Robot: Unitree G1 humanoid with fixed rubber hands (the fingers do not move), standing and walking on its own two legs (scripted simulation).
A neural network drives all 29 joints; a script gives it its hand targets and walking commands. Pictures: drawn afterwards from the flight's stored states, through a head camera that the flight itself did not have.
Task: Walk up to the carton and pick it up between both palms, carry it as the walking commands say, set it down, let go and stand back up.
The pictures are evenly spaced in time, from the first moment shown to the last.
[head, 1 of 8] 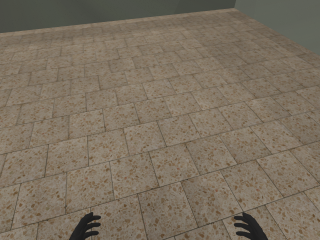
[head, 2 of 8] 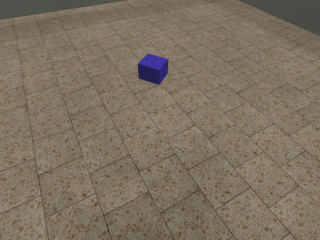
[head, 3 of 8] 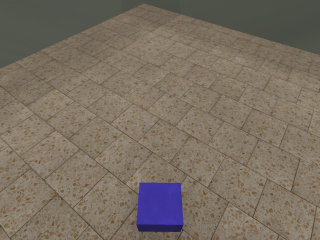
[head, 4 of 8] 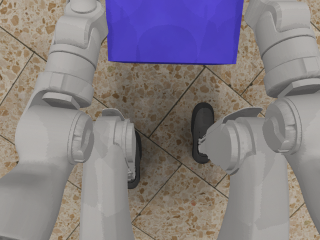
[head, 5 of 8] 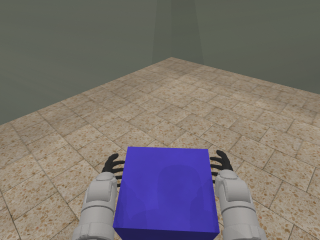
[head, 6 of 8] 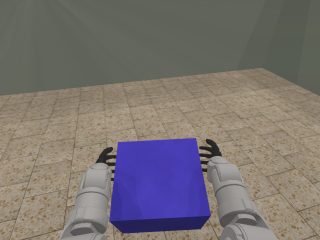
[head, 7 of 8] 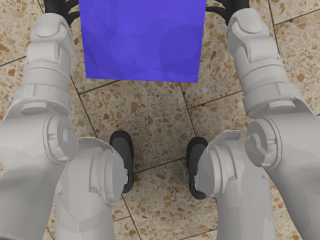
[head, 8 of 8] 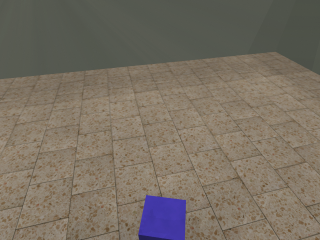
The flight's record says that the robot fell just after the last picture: no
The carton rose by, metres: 0.71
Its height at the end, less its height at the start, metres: +0.00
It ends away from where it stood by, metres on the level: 0.08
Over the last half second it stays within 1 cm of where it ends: yes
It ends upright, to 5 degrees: yes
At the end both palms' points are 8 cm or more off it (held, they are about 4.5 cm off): yes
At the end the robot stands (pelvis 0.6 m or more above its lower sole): yes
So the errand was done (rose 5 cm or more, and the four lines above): yes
